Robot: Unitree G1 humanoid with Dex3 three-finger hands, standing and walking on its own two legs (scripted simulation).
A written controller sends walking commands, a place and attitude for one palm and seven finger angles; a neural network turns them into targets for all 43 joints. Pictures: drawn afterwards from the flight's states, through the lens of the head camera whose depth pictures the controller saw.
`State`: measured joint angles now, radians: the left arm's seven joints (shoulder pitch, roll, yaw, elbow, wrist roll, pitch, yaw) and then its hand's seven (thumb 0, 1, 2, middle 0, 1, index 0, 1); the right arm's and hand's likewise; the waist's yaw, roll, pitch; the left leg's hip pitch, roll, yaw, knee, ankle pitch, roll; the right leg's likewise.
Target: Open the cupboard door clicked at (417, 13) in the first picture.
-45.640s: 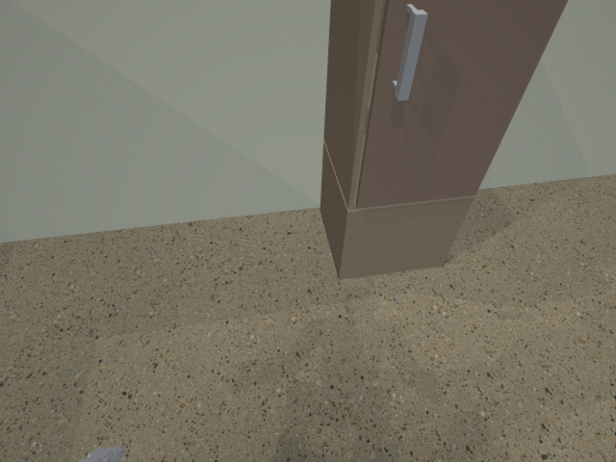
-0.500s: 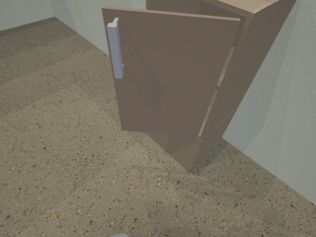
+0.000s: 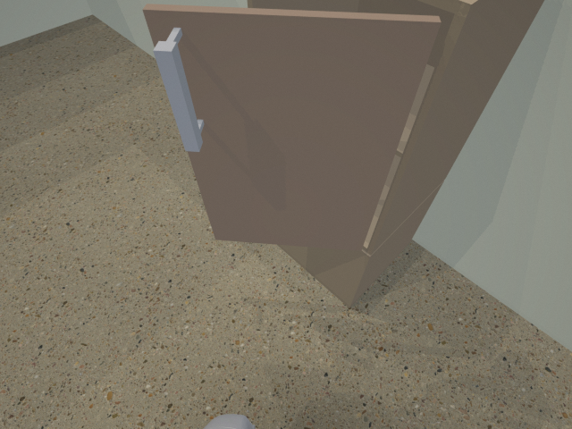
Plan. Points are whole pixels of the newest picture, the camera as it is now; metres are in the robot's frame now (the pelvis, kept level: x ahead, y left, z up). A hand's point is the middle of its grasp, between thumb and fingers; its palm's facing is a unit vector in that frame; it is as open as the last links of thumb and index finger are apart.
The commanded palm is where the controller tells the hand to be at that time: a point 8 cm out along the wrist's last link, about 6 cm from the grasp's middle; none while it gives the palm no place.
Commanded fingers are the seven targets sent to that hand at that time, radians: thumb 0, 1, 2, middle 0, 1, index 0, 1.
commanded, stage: come to a stop and stand still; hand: left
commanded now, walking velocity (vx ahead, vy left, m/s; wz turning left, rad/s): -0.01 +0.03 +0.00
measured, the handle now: (185, 94) +0.55 +0.20 +0.15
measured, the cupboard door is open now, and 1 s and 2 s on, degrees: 40 40 40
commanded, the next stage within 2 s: look again from close up in 0.54 s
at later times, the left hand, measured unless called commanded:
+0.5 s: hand out of the picture +0.01 +0.24 -0.15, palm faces -0.03 -0.96 -0.27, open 7.4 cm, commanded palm none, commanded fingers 0.00 0.90 0.90 -0.20 -0.30 -0.20 -0.30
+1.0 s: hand out of the picture +0.02 +0.19 -0.16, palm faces -0.05 -0.97 -0.23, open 7.3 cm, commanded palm none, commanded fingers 0.00 0.90 0.90 -0.20 -0.30 -0.20 -0.30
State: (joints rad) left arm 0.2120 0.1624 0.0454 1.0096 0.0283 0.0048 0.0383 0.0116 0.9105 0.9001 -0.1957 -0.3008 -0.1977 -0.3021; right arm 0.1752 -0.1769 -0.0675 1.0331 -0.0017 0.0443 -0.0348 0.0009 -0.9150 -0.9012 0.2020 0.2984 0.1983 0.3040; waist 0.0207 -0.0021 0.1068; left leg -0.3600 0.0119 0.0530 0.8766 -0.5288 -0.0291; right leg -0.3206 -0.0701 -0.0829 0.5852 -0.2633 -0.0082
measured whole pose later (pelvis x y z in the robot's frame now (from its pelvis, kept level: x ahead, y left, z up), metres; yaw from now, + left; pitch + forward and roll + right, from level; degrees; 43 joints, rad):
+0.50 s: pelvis -0.03 +0.05 +0.00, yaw -3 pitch -1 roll +1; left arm 0.29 0.18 0.00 1.00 0.02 0.02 0.02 0.01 0.90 0.90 -0.20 -0.30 -0.20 -0.30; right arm 0.27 -0.20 -0.02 0.95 -0.02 0.00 -0.01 0.00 -0.92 -0.90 0.20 0.30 0.20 0.30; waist 0.01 0.05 0.02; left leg -0.22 -0.04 0.15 0.47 -0.24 0.08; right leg -0.30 -0.06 0.01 0.53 -0.22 0.01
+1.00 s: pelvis +0.00 +0.01 +0.01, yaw -3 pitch +0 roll +1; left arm 0.25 0.16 -0.02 1.10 0.01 -0.01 0.03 0.01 0.92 0.90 -0.20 -0.30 -0.20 -0.30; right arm 0.28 -0.17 0.01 1.11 -0.01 -0.02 -0.02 0.01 -0.90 -0.90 0.20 0.30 0.20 0.30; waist 0.00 0.02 0.04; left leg -0.16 0.01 0.13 0.41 -0.25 0.02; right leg -0.24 -0.01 -0.02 0.47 -0.23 -0.01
